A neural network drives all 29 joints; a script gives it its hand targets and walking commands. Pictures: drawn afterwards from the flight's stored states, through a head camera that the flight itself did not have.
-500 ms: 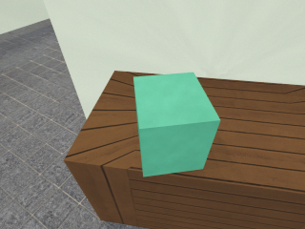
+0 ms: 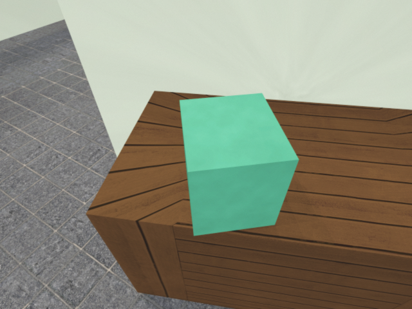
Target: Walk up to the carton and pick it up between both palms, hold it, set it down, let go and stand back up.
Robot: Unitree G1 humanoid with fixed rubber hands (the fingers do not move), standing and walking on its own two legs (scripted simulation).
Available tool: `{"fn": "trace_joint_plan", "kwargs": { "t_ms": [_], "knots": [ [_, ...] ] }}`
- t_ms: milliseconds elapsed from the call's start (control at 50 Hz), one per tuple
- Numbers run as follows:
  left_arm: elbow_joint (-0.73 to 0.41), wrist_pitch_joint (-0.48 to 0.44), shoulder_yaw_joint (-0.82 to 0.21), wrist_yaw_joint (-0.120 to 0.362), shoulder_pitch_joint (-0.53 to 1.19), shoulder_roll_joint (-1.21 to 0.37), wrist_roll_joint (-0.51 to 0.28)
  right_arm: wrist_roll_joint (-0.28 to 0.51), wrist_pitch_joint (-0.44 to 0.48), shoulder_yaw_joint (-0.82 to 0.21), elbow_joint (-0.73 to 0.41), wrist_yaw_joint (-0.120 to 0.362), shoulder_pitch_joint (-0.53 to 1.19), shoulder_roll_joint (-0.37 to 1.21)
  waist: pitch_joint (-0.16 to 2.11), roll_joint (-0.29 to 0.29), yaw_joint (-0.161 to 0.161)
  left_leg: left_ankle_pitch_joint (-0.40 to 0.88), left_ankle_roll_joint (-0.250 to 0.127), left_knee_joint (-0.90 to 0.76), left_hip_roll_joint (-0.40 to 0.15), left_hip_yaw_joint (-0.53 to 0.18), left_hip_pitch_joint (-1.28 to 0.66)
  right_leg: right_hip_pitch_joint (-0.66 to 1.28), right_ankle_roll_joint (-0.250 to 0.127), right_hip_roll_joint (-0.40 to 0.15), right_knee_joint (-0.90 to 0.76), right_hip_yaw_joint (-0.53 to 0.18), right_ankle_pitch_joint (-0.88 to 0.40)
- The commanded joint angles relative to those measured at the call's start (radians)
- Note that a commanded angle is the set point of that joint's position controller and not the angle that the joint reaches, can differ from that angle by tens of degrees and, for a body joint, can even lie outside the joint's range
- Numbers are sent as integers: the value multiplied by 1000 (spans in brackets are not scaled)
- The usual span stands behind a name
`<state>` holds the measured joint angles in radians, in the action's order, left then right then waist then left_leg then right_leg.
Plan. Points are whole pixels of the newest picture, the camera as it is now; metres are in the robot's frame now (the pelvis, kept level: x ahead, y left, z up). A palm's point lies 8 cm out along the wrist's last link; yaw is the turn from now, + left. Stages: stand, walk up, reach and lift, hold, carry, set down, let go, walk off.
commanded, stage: stand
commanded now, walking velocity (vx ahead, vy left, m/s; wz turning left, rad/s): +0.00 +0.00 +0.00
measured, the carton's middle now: (228, 163) +0.44 +0.02 +0.02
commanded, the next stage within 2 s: none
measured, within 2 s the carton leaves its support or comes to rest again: neither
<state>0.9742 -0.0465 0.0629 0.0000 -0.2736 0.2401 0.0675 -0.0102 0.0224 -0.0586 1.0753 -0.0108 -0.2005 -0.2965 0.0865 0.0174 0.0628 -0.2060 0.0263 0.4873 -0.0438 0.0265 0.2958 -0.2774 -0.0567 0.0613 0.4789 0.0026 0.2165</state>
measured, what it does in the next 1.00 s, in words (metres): stands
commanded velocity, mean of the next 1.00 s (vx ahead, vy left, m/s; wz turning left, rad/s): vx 0.00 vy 0.00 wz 0.00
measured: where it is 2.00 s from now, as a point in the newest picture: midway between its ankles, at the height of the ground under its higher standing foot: outside the picture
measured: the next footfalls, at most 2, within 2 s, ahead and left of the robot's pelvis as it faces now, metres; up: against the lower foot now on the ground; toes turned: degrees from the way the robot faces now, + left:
none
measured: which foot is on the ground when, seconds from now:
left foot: down 0.00-1.00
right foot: down 0.00-1.00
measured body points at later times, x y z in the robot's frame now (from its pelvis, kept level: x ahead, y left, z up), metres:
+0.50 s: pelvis +0.00 +0.00 +0.00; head -0.02 +0.00 +0.45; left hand +0.04 +0.27 -0.14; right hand +0.08 -0.27 -0.14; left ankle +0.03 +0.13 -0.74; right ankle +0.02 -0.09 -0.74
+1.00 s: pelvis +0.00 +0.00 +0.00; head -0.02 +0.00 +0.45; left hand +0.04 +0.27 -0.14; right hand +0.08 -0.27 -0.14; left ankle +0.03 +0.13 -0.74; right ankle +0.02 -0.09 -0.74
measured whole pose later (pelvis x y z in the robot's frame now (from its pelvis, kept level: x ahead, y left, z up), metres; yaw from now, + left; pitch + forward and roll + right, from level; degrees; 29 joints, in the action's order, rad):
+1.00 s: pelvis +0.00 +0.00 +0.00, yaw +0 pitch +1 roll +0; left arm 0.98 -0.05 0.06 0.00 -0.27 0.24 0.07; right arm -0.01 0.02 -0.06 1.08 -0.01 -0.20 -0.30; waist 0.07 0.01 0.06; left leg -0.21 0.03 0.49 -0.04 0.03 0.30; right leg -0.28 -0.06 0.06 0.48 0.00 0.22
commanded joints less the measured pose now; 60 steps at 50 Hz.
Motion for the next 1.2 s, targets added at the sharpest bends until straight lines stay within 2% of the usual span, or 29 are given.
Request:
{"fn": "trace_joint_plan", "kwargs": {
  "t_ms": [0,20,60,100,140,260,300,320,360,380,400,420,440,480,500,520,560,580,620,680,740,800,860,960,980,1020,1120,1160,1180],
  "knots": [
    [51,-36,23,-13,12,239,-55,13,27,84,-73,-1,30,-214,-23,-37,-72,35,-78,-119,-84,-135,-94,113,15,-213,-210,-165,-51],
    [50,-36,19,-12,6,238,-57,6,27,80,-72,0,62,-224,-35,-54,-48,36,-81,-117,-85,-132,-76,112,15,-211,-199,-158,-61],
    [48,-33,24,-15,19,246,-54,6,22,83,-75,-2,77,-216,-43,-70,-52,28,-74,-108,-83,-126,-67,100,20,-217,-216,-170,-57],
    [49,-31,26,-12,28,259,-55,10,21,85,-75,-7,51,-232,-71,-17,-60,17,-73,-115,-77,-125,-57,77,24,-207,-221,-165,-20],
    [53,-33,19,-16,1,251,-54,6,22,84,-68,-4,54,-222,-70,-55,-51,3,-76,-113,-78,-120,-60,78,19,-217,-221,-180,5],
    [54,-33,21,-15,35,251,-50,8,24,87,-67,-5,72,-221,-56,-56,-63,21,-74,-111,-79,-126,-75,85,19,-213,-220,-178,-26],
    [52,-36,24,-15,17,258,-52,13,22,85,-75,-2,72,-233,-74,-20,-59,11,-71,-99,-73,-111,-49,78,27,-225,-222,-184,-39],
    [52,-32,20,-9,40,251,-54,12,22,86,-70,-3,45,-225,-76,-34,-80,5,-80,-102,-79,-120,-66,62,12,-225,-231,-193,3],
    [54,-32,29,-14,10,264,-59,5,22,86,-60,1,48,-219,-72,-60,-59,-1,-75,-105,-81,-114,-63,78,19,-225,-244,-192,27],
    [53,-34,22,-11,22,258,-54,14,24,87,-65,2,42,-232,-90,-36,-77,6,-72,-101,-72,-124,-66,53,24,-230,-244,-195,34],
    [45,-32,24,-13,28,273,-55,9,20,83,-64,2,56,-219,-59,-8,-63,13,-77,-106,-82,-129,-82,69,16,-223,-243,-187,25],
    [50,-35,20,-13,10,244,-56,10,21,84,-66,-1,62,-211,-61,-37,-51,24,-77,-102,-80,-122,-68,93,23,-220,-236,-179,4],
    [48,-40,19,-12,24,250,-57,11,20,78,-63,1,40,-206,-43,-34,-67,17,-73,-85,-72,-105,-58,109,29,-242,-238,-199,-13],
    [52,-33,23,-15,13,268,-55,14,14,84,-63,-3,54,-202,-58,1,-55,-1,-68,-93,-69,-110,-67,91,45,-238,-240,-188,-15],
    [57,-30,16,-17,17,241,-53,12,16,79,-75,-1,73,-197,-74,-40,-64,5,-72,-87,-77,-110,-64,69,35,-239,-247,-198,-11],
    [53,-33,26,-16,10,269,-52,15,14,86,-58,-4,18,-220,-48,-28,-57,-8,-67,-72,-62,-101,-71,98,45,-241,-258,-205,29],
    [47,-29,21,-15,39,254,-53,5,19,74,-64,-2,54,-203,-75,-35,-65,-6,-79,-108,-75,-122,-64,68,10,-217,-229,-178,35],
    [47,-30,30,-17,24,277,-55,8,12,86,-56,-4,55,-226,-93,-70,-54,-8,-78,-102,-71,-112,-46,59,18,-234,-246,-197,34],
    [52,-32,23,-18,39,263,-48,8,18,85,-63,-2,42,-215,-48,-26,-74,11,-69,-89,-72,-107,-86,86,25,-227,-242,-191,32],
    [58,-31,23,-16,23,260,-56,15,18,87,-65,1,74,-226,-52,-14,-56,18,-70,-93,-76,-111,-71,98,42,-224,-237,-179,-50],
    [45,-33,25,-19,41,268,-52,7,16,80,-64,-1,63,-205,-59,-64,-63,4,-67,-99,-71,-105,-69,97,30,-233,-223,-188,-57],
    [57,-31,21,-23,17,265,-54,16,14,78,-70,0,71,-200,-60,-1,-56,17,-67,-103,-73,-115,-80,79,39,-217,-234,-168,-33],
    [47,-27,16,-17,40,248,-52,9,18,84,-71,-1,66,-219,-58,-59,-73,4,-72,-98,-74,-113,-73,78,13,-222,-232,-182,12],
    [47,-37,21,-17,40,261,-53,7,11,84,-54,-1,49,-211,-52,-31,-64,14,-71,-97,-73,-107,-80,102,45,-234,-247,-182,-26],
    [52,-34,23,-18,27,277,-56,9,11,85,-61,-4,47,-209,-54,13,-66,16,-70,-104,-73,-108,-91,86,35,-225,-231,-173,-20],
    [59,-35,21,-20,22,261,-56,12,12,81,-63,-1,74,-205,-56,-42,-55,-2,-71,-104,-74,-102,-80,88,28,-223,-232,-179,10],
    [59,-27,23,-19,29,269,-52,11,12,86,-67,0,69,-218,-54,-51,-61,10,-69,-105,-72,-109,-84,79,27,-222,-234,-179,52],
    [54,-33,13,-16,21,256,-60,12,14,85,-62,-1,45,-231,-75,4,-69,20,-74,-116,-79,-124,-76,68,31,-215,-231,-165,20],
    [52,-31,10,-15,42,248,-60,14,15,83,-58,1,42,-225,-81,-35,-73,17,-75,-110,-81,-117,-83,55,24,-221,-221,-173,5]
  ]
}}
